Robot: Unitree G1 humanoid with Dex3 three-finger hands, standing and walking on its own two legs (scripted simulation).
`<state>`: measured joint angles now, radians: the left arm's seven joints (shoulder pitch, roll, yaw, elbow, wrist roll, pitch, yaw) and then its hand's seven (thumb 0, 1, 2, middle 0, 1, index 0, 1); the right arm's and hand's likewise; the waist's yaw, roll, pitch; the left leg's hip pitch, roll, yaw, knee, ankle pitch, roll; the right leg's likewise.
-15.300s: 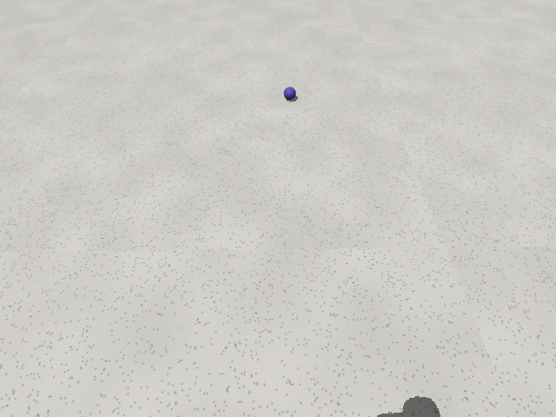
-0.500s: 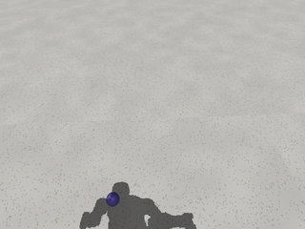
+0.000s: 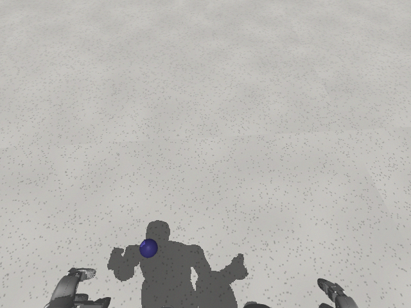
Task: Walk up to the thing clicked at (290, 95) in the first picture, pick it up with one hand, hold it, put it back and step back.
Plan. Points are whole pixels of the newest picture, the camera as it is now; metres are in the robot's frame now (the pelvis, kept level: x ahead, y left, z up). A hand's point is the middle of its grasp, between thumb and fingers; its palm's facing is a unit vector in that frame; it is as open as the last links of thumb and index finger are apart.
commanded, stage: rise first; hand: left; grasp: from above
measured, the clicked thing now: (148, 248) +0.41 +0.26 -0.71
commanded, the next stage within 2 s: none
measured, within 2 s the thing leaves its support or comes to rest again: neither
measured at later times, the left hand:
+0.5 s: hand out of the picture +0.13 +0.27 -0.22, palm faces -0.21 -0.84 -0.50, open 14.2 cm
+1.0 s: hand (114, 278) +0.24 +0.30 -0.42, palm faces -0.45 -0.40 -0.80, open 14.0 cm
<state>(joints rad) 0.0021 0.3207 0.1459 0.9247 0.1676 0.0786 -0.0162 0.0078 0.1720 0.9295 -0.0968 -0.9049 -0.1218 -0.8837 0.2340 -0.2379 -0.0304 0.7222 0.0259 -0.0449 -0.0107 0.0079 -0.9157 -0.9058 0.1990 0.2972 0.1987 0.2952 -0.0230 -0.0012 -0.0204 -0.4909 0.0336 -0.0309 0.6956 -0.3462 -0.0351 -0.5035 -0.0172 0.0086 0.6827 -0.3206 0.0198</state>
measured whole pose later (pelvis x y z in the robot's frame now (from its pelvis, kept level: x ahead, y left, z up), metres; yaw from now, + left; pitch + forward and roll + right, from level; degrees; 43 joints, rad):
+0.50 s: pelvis -0.01 +0.01 -0.08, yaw +0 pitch +20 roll -2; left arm 0.28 0.31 0.12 0.39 0.31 0.22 0.01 0.00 -0.55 0.97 -0.08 -1.08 -0.09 -1.07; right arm 0.18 -0.23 -0.03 0.53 0.01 -0.14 0.00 0.01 -0.93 -0.91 0.20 0.30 0.20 0.30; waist -0.02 0.00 -0.13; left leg -1.00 0.02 -0.06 1.23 -0.58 -0.03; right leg -0.99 -0.02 -0.01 1.18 -0.53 0.04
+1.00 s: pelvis -0.07 +0.00 -0.28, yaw -1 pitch +34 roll -3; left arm -0.32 0.51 0.14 0.77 0.78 -0.12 0.11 0.00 -0.52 0.98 -0.08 -1.09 -0.09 -1.08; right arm 0.07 -0.29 -0.07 0.67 -0.01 -0.15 0.06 0.01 -0.91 -0.90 0.20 0.30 0.20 0.30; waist -0.02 0.01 -0.15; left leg -1.85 0.00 -0.10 1.96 -0.71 -0.05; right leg -1.85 -0.01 0.00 1.92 -0.66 0.04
